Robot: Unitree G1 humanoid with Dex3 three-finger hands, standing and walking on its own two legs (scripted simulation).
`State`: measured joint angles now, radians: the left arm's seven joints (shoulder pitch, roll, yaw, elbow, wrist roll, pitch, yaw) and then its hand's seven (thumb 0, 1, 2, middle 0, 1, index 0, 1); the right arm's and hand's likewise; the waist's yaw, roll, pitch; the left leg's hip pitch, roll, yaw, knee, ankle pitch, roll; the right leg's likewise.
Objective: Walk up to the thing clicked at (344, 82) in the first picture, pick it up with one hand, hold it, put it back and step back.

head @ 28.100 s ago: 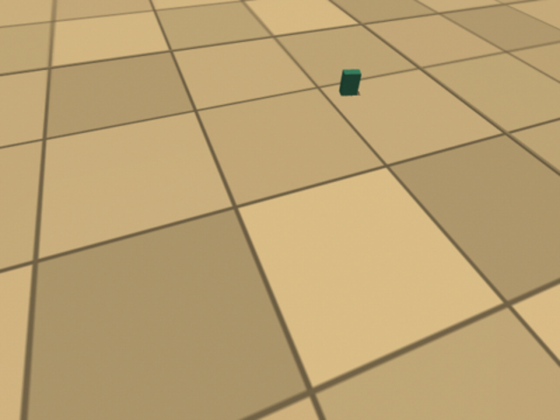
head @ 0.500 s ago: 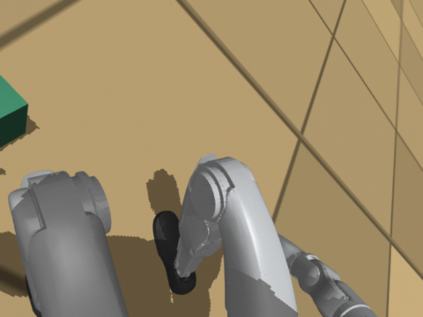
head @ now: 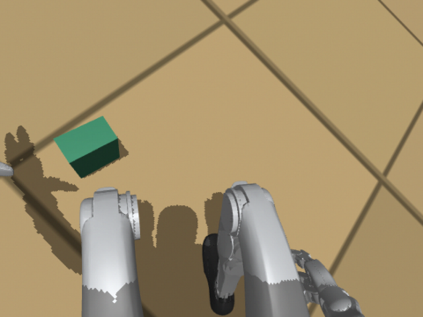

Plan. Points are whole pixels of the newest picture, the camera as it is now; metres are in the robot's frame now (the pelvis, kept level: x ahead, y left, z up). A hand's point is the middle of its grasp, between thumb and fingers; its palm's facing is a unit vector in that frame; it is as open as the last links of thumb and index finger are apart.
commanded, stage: home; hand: left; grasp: from the side
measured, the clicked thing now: (91, 149) +0.45 +0.23 -0.27
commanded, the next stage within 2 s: none
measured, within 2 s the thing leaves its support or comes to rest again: neither
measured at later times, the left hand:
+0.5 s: hand out of the picture +0.27 +0.29 +0.12, palm faces +0.27 -0.87 -0.42, open 17.3 cm
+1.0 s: hand out of the picture +0.24 +0.22 +0.31, palm faces +0.27 -0.91 -0.31, open 17.5 cm
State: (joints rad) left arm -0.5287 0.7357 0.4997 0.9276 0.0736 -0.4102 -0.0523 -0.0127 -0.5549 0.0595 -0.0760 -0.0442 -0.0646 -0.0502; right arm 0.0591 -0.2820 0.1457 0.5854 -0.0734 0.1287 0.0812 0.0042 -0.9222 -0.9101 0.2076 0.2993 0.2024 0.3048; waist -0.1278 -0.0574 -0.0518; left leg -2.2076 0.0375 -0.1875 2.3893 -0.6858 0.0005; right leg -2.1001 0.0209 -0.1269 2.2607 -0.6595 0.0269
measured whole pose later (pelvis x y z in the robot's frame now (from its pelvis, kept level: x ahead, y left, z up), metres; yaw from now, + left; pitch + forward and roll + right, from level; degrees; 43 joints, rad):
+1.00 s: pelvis +0.09 +0.01 +0.36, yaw +10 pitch +11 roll -3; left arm 0.45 0.23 -0.02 -0.01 -0.02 0.30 0.19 -0.01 -0.55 0.05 -0.06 -0.05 -0.05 -0.06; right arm 0.30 -0.20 0.04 0.48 0.04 -0.05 -0.19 0.01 -0.89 -0.90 0.21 0.30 0.20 0.30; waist -0.04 0.04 -0.17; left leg -0.72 0.05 -0.03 1.04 -0.51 0.00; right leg -0.67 0.00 -0.04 0.97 -0.49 0.02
